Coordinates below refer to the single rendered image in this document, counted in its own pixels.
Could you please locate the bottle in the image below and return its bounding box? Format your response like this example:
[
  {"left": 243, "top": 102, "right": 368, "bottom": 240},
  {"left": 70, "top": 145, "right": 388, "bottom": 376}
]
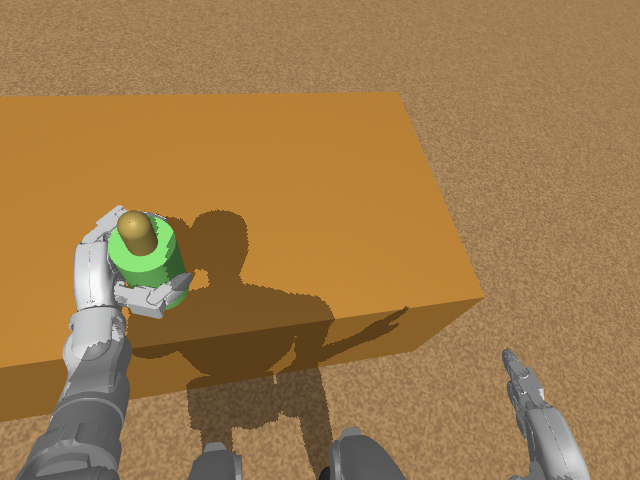
[{"left": 108, "top": 210, "right": 189, "bottom": 310}]

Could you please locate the right robot hand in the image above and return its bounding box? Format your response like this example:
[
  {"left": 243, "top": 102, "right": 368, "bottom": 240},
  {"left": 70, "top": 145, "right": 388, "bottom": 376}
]
[{"left": 502, "top": 348, "right": 591, "bottom": 480}]

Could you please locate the left robot arm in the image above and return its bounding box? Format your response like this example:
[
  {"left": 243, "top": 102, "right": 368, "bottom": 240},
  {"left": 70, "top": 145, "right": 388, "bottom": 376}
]
[{"left": 15, "top": 306, "right": 132, "bottom": 480}]

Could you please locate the left robot hand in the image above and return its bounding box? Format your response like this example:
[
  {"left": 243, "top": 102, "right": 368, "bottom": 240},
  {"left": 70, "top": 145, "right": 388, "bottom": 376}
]
[{"left": 73, "top": 205, "right": 193, "bottom": 319}]

